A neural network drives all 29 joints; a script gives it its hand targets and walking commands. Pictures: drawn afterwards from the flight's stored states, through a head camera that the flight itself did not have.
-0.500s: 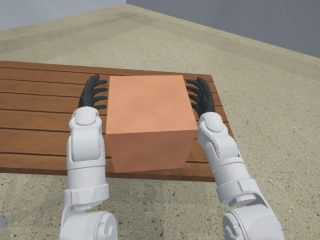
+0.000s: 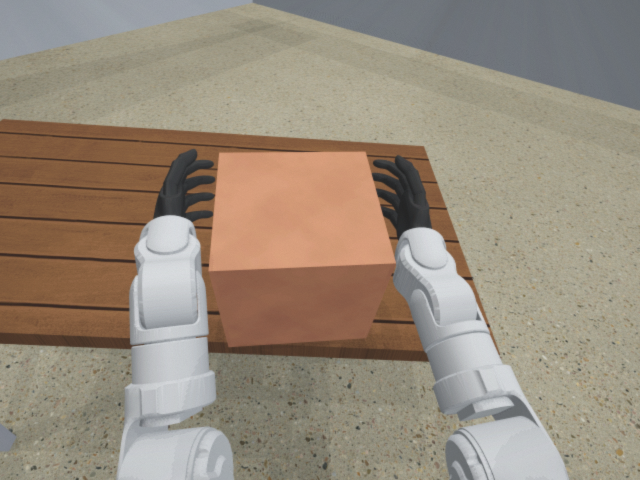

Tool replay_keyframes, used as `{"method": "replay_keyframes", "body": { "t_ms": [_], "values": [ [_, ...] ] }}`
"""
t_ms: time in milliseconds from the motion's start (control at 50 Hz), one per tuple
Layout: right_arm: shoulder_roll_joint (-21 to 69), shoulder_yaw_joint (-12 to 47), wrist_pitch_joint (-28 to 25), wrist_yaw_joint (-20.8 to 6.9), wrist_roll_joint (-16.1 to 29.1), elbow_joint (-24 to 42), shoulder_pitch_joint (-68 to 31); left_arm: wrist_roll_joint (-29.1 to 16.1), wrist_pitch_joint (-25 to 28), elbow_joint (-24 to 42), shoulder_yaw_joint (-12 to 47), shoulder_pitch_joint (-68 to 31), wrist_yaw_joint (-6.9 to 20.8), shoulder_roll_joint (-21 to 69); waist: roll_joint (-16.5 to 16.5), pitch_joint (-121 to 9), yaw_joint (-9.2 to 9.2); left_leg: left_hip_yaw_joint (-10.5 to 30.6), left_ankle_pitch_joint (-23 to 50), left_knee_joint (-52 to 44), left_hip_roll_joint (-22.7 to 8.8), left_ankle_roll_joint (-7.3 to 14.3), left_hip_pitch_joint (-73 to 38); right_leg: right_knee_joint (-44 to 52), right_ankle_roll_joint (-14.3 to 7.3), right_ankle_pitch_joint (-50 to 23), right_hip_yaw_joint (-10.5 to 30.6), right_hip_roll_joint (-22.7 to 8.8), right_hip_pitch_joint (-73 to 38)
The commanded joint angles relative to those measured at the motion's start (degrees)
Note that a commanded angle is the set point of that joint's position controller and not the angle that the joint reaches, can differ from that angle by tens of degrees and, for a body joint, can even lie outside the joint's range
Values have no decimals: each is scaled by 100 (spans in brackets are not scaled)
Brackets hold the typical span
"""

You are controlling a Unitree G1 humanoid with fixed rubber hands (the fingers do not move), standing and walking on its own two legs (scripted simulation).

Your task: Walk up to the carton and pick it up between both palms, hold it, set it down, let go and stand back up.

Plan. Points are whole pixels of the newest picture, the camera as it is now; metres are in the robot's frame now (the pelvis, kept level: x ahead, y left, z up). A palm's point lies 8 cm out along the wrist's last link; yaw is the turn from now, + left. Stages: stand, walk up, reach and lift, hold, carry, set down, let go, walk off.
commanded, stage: hold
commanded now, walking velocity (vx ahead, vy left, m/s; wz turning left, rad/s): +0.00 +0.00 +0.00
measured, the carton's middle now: (296, 250) +0.36 +0.01 +0.12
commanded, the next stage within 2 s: set down in 1.28 s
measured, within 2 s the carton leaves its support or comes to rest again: neither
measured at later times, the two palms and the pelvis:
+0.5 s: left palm (179, 218) +0.35 +0.15 +0.18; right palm (413, 221) +0.35 -0.13 +0.17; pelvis +0.00 +0.00 +0.00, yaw +0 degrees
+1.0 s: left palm (177, 220) +0.35 +0.15 +0.18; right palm (411, 223) +0.35 -0.12 +0.17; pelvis +0.00 +0.00 +0.00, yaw +0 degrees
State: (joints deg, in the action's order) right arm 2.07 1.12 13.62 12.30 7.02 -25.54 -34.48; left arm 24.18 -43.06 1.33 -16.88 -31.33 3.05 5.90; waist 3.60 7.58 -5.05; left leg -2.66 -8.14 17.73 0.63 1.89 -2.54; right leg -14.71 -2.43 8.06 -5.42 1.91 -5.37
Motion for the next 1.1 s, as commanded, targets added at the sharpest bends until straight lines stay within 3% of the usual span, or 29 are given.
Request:
{"method": "replay_keyframes", "body": {
  "t_ms": [0, 80, 180, 420, 540, 720, 940, 1080],
  "values": [
    [2680, 1734, -465, -521, 176, 1494, -3769, -832, 234, 312, 2632, -3117, 745, 2442, -421, -2062, -44, -13, 866, -146, -100, -106, -559, 156, 341, -582, -31, -36, -119],
    [2678, 1627, -509, -573, 115, 1410, -3841, -852, 262, 294, 2650, -3248, 739, 2466, -502, -2123, -67, -11, 728, -184, -117, -104, -509, 158, 323, -418, -41, -52, -47],
    [2723, 1780, -564, -551, 208, 1585, -3913, -910, 307, 364, 2753, -3237, 700, 2505, -469, -2372, -58, 4, 1089, -58, -90, -122, -653, 107, 353, -827, -38, -23, -172],
    [2735, 1709, -518, -514, 121, 1308, -3774, -742, 266, 148, 2445, -3121, 801, 2376, -342, -1963, -20, -52, 724, -212, -68, -27, -427, 143, 401, -751, 0, -87, -289],
    [2757, 1867, -567, -469, 240, 1575, -3781, -871, 320, 464, 2676, -3191, 795, 2428, -462, -2346, -86, -11, 1210, -44, -46, -107, -644, 64, 412, -1194, -13, -59, -367],
    [2743, 1828, -536, -488, 200, 1470, -3710, -827, 320, 379, 2606, -3138, 779, 2372, -392, -2063, -22, -31, 911, -139, -76, -75, -527, 123, 391, -860, -35, -66, -224],
    [2690, 1699, -560, -521, 132, 1404, -3772, -877, 304, 358, 2661, -3251, 756, 2421, -450, -2110, -68, -24, 781, -163, -112, -90, -569, 170, 337, -564, -53, -57, -112],
    [2721, 1818, -594, -510, 188, 1540, -3893, -896, 320, 370, 2686, -3231, 725, 2435, -390, -2343, -67, -5, 1028, -82, -93, -90, -651, 109, 366, -859, -47, -41, -215]
  ]
}}
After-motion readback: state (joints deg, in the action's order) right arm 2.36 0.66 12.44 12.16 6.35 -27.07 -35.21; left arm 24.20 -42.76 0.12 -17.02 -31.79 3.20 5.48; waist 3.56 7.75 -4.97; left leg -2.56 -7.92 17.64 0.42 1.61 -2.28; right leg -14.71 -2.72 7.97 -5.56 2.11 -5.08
